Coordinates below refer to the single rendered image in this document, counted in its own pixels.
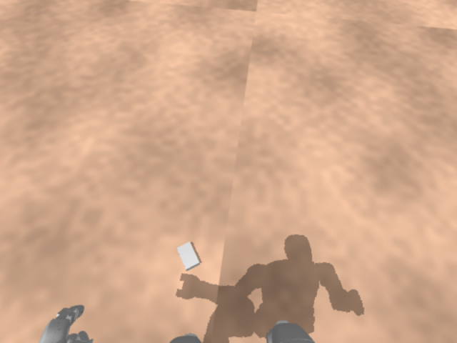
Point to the small box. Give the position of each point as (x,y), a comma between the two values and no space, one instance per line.
(188,256)

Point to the left robot hand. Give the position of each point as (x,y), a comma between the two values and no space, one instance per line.
(57,329)

